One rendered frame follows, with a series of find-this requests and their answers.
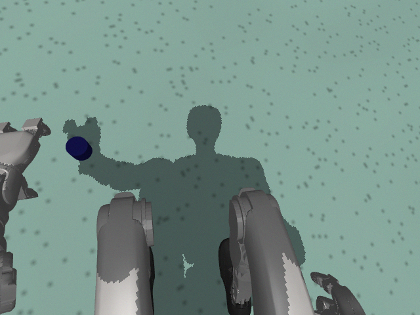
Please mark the right robot hand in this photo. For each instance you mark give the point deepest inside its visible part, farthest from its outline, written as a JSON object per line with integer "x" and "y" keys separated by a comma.
{"x": 343, "y": 303}

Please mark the tin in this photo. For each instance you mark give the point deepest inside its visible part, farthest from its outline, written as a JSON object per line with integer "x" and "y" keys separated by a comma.
{"x": 79, "y": 148}

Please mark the left robot arm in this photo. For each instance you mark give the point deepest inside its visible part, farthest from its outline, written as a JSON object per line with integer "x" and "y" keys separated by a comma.
{"x": 10, "y": 184}

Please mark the right robot foot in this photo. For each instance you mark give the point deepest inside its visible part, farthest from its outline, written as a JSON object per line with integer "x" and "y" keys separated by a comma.
{"x": 226, "y": 270}

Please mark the left robot hand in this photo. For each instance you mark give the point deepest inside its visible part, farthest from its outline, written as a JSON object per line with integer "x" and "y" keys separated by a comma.
{"x": 19, "y": 148}

